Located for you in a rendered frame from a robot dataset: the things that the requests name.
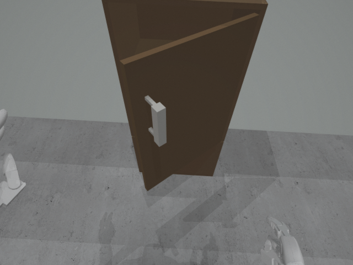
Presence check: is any robot left hand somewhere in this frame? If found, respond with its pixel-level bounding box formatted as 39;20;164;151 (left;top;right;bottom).
0;109;26;208

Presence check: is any cupboard door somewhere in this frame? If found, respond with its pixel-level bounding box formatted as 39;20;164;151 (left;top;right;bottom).
120;13;259;191

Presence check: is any robot right hand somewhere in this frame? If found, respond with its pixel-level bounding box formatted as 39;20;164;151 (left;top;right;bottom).
261;216;304;265

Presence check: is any handle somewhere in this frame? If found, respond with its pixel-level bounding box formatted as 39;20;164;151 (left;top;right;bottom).
145;96;167;147

